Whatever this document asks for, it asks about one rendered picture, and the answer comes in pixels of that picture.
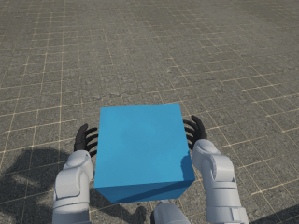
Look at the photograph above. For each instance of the left robot hand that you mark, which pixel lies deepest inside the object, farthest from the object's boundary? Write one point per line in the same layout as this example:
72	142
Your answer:
81	142

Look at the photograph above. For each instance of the right robot forearm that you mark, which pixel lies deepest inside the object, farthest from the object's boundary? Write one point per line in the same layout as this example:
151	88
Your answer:
223	204

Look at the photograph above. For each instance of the left robot forearm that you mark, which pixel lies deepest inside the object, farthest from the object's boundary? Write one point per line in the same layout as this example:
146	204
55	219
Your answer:
71	194

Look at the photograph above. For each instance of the right robot hand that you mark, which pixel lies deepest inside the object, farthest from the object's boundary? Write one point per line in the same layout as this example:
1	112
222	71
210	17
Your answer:
198	132

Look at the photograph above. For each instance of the carton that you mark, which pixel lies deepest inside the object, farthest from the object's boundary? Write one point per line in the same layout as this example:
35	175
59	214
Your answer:
142	154

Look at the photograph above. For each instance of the robot right shin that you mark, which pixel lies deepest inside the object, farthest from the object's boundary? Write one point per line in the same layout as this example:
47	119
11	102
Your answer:
162	201

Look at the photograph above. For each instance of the robot right thigh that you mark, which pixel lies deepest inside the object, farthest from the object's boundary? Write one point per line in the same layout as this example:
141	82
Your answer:
168	213

